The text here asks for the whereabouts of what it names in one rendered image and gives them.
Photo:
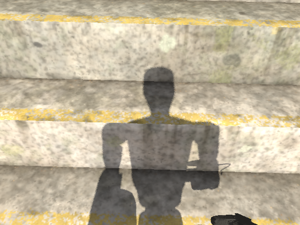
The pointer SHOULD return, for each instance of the right robot hand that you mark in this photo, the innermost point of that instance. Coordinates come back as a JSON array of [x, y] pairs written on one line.
[[236, 219]]

